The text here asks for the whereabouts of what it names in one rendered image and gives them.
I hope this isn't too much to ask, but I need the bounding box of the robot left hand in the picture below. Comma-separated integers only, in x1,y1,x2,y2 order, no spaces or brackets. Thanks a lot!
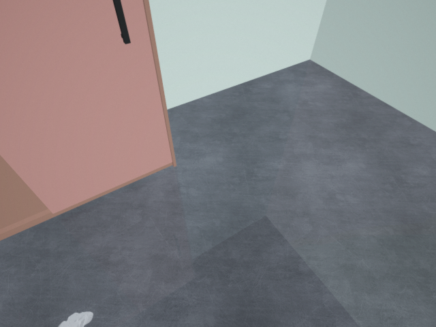
58,311,93,327

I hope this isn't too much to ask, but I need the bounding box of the wardrobe door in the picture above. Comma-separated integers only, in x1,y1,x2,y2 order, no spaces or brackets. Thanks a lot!
0,156,48,229
0,0,172,214

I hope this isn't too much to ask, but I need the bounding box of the handle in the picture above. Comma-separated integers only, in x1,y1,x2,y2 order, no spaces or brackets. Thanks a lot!
113,0,131,44

